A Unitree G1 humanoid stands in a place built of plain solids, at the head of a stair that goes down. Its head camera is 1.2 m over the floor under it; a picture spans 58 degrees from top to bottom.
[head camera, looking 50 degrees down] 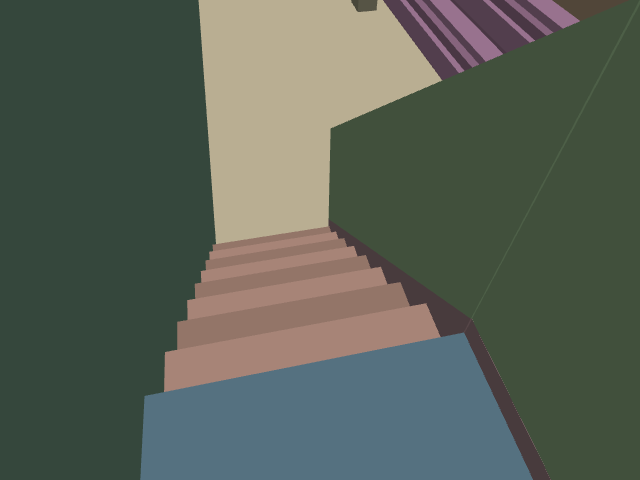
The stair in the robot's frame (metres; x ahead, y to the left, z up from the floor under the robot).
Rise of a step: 0.18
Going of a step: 0.22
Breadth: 0.95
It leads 12 degrees to the left of straight ahead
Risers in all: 9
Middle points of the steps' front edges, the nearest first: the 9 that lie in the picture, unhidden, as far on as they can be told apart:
0.54 0.02 0.00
0.76 0.07 -0.18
0.98 0.11 -0.36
1.19 0.16 -0.55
1.41 0.21 -0.73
1.63 0.25 -0.91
1.85 0.30 -1.09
2.06 0.34 -1.27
2.28 0.39 -1.46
